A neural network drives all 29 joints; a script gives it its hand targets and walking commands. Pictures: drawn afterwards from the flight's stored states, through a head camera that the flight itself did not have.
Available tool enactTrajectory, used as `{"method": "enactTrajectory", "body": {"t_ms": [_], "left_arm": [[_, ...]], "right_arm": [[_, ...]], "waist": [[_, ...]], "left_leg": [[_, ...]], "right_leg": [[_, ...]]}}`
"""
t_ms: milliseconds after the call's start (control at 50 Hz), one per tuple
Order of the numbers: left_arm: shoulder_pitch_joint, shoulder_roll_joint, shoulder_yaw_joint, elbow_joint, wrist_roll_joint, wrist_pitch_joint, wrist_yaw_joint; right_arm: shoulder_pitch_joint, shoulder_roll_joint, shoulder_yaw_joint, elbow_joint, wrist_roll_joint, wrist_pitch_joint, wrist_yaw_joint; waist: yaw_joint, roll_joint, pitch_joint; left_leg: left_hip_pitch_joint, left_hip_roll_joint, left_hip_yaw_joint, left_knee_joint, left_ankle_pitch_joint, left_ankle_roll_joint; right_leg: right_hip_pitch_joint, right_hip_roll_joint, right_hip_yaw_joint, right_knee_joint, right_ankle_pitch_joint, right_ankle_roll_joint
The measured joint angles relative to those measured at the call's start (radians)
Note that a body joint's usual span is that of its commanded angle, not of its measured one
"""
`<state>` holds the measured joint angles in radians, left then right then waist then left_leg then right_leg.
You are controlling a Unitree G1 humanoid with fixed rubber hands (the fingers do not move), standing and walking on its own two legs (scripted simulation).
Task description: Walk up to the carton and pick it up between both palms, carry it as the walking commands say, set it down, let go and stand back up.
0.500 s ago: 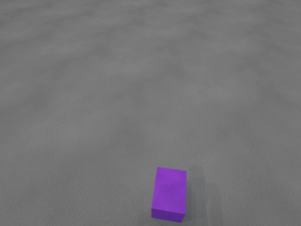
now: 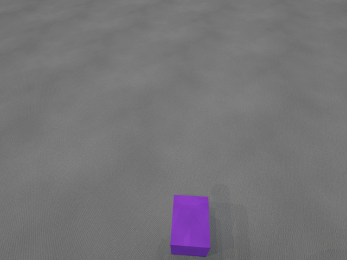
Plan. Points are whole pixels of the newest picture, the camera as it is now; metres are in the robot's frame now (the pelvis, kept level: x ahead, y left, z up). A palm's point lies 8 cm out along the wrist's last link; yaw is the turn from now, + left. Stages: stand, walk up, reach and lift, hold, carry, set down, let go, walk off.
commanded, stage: walk up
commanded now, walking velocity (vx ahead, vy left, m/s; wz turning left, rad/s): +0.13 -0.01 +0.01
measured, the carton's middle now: (189, 225) +0.40 -0.05 -0.67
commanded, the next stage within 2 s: stand in 1.62 s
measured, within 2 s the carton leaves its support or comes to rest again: neither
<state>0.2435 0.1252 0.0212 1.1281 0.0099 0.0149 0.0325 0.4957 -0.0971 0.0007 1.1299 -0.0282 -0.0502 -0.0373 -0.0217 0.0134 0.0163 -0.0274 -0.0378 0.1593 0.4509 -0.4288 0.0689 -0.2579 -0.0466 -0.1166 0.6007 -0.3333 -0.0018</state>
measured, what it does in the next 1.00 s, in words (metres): steps on the spot: left foot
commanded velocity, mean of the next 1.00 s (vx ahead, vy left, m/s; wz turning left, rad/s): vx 0.02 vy -0.01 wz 0.01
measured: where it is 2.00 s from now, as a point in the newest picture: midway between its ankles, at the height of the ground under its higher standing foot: outside the picture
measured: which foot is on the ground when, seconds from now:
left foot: down 0.00-0.10, up 0.12-0.30, down 0.32-1.00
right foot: down 0.00-1.00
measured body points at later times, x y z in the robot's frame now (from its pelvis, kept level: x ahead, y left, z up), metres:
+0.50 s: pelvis +0.04 +0.01 +0.02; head +0.04 +0.02 +0.47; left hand -0.04 +0.20 -0.15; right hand +0.04 -0.21 -0.14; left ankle +0.01 +0.12 -0.73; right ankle -0.01 -0.11 -0.73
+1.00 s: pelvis +0.03 +0.02 +0.02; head +0.04 +0.03 +0.47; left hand +0.00 +0.23 -0.15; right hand +0.00 -0.18 -0.14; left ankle +0.01 +0.12 -0.73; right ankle -0.01 -0.11 -0.73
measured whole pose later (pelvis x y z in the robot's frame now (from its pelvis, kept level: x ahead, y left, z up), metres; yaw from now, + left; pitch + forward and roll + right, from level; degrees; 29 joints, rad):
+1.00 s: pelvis +0.03 +0.02 +0.02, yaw +1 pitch -2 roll +0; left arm 0.33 0.11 0.01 1.17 0.01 -0.01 0.05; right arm 0.37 -0.09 -0.01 1.11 -0.01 -0.03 -0.04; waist 0.00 -0.02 0.04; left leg -0.11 0.01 0.12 0.38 -0.24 0.03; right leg -0.05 -0.08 -0.13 0.36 -0.27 0.04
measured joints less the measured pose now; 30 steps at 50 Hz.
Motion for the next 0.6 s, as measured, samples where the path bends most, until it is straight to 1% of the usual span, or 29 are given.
{"method": "enactTrajectory", "body": {"t_ms": [40, 60, 80, 100, 140, 180, 200, 220, 260, 300, 320, 360, 420, 600], "left_arm": [[-0.01, -0.007, -0.002, -0.01, 0.003, -0.021, 0.0], [-0.012, -0.009, -0.004, -0.016, 0.005, -0.034, 0.003], [-0.01, -0.011, -0.009, -0.022, 0.007, -0.045, 0.01], [-0.004, -0.013, -0.011, -0.026, 0.009, -0.052, 0.021], [0.014, -0.01, -0.015, -0.024, 0.016, -0.055, 0.034], [0.046, -0.001, -0.011, -0.019, 0.02, -0.054, 0.027], [0.067, 0.003, -0.009, -0.015, 0.02, -0.053, 0.026], [0.09, 0.005, -0.011, -0.01, 0.017, -0.053, 0.028], [0.132, 0.0, -0.022, 0.007, 0.008, -0.056, 0.028], [0.164, -0.012, -0.035, 0.022, 0.0, -0.056, 0.02], [0.174, -0.015, -0.039, 0.029, -0.004, -0.053, 0.015], [0.189, -0.015, -0.043, 0.038, -0.009, -0.042, 0.01], [0.191, -0.021, -0.041, 0.033, -0.001, -0.03, 0.013], [0.119, -0.004, -0.018, 0.007, -0.003, -0.03, 0.019]], "right_arm": [[0.007, -0.012, -0.004, 0.004, 0.003, 0.002, -0.001], [0.005, -0.014, -0.003, 0.003, 0.008, 0.006, -0.003], [-0.002, -0.015, -0.001, 0.001, 0.015, 0.011, -0.007], [-0.013, -0.016, 0.001, -0.002, 0.022, 0.017, -0.01], [-0.042, -0.018, 0.001, -0.015, 0.023, 0.03, -0.011], [-0.075, -0.02, -0.009, -0.034, 0.006, 0.041, 0.002], [-0.097, -0.024, -0.014, -0.046, 0.0, 0.045, 0.009], [-0.125, -0.031, -0.019, -0.058, 0.001, 0.046, 0.013], [-0.183, -0.046, -0.025, -0.081, 0.013, 0.04, 0.012], [-0.218, -0.055, -0.027, -0.093, 0.023, 0.038, 0.007], [-0.225, -0.056, -0.026, -0.09, 0.023, 0.041, 0.004], [-0.222, -0.042, -0.022, -0.08, 0.02, 0.052, 0.004], [-0.201, -0.029, -0.026, -0.071, 0.017, 0.056, -0.004], [-0.138, -0.004, -0.01, -0.034, 0.019, 0.027, 0.0]], "waist": [[-0.002, 0.031, -0.001], [0.002, 0.037, 0.001], [0.01, 0.04, 0.002], [0.017, 0.038, 0.001], [0.027, 0.023, -0.005], [0.043, -0.004, -0.011], [0.054, -0.017, -0.011], [0.061, -0.023, -0.007], [0.059, -0.024, 0.004], [0.049, -0.013, 0.014], [0.048, -0.01, 0.019], [0.052, -0.028, 0.01], [0.049, -0.034, -0.006], [0.021, -0.038, 0.018]], "left_leg": [[-0.012, 0.028, -0.016, 0.04, -0.023, -0.014], [-0.026, 0.039, -0.023, 0.073, -0.026, -0.024], [-0.04, 0.048, -0.031, 0.105, 0.008, -0.036], [-0.053, 0.054, -0.04, 0.129, 0.003, -0.047], [-0.084, 0.06, -0.056, 0.149, -0.055, -0.063], [-0.145, 0.062, -0.058, 0.241, -0.156, -0.065], [-0.178, 0.063, -0.064, 0.288, -0.169, -0.068], [-0.2, 0.067, -0.076, 0.295, -0.146, -0.073], [-0.213, 0.081, -0.094, 0.217, -0.053, -0.078], [-0.191, 0.099, -0.097, 0.083, 0.11, -0.083], [-0.176, 0.104, -0.095, 0.051, 0.167, -0.087], [-0.149, 0.096, -0.081, 0.033, 0.17, -0.089], [-0.124, 0.087, -0.07, -0.004, 0.162, -0.082], [-0.098, 0.065, -0.051, -0.052, 0.178, -0.061]], "right_leg": [[0.017, 0.021, -0.023, -0.009, -0.012, -0.015], [0.025, 0.027, -0.033, -0.015, -0.017, -0.023], [0.035, 0.033, -0.04, -0.025, -0.018, -0.03], [0.044, 0.036, -0.044, -0.037, -0.015, -0.036], [0.056, 0.031, -0.053, -0.058, -0.01, -0.042], [0.063, 0.016, -0.058, -0.066, -0.013, -0.043], [0.072, 0.01, -0.059, -0.076, -0.012, -0.042], [0.083, 0.009, -0.057, -0.092, -0.004, -0.036], [0.102, 0.013, -0.055, -0.12, 0.014, -0.031], [0.118, 0.021, -0.058, -0.124, 0.014, -0.025], [0.126, 0.022, -0.058, -0.119, 0.008, -0.021], [0.153, 0.014, -0.048, -0.143, 0.01, -0.013], [0.18, 0.009, -0.04, -0.195, 0.034, 0.0], [0.197, -0.011, -0.026, -0.235, 0.056, 0.022]]}}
